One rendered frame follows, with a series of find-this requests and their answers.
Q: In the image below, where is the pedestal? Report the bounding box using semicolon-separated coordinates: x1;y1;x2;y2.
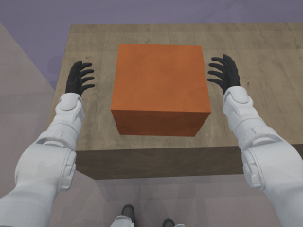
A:
46;22;303;180

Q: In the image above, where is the left robot shin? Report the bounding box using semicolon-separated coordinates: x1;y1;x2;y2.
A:
115;216;131;221

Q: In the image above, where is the carton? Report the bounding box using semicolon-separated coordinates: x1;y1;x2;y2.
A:
110;44;211;137

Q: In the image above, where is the left robot forearm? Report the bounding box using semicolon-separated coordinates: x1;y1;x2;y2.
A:
14;93;85;185

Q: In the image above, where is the robot left upper arm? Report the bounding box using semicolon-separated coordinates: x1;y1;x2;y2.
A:
0;143;77;227

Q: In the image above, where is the robot left foot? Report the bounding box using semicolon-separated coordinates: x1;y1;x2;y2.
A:
121;204;135;225

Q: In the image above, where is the right robot forearm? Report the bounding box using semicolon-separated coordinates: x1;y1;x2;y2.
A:
223;86;303;167

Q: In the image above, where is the left robot hand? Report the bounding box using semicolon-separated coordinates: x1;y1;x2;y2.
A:
65;61;95;97

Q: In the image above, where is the right robot hand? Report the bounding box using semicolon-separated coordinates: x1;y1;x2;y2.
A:
207;54;241;94

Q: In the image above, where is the robot right upper arm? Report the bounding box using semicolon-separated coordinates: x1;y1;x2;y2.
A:
241;141;303;227

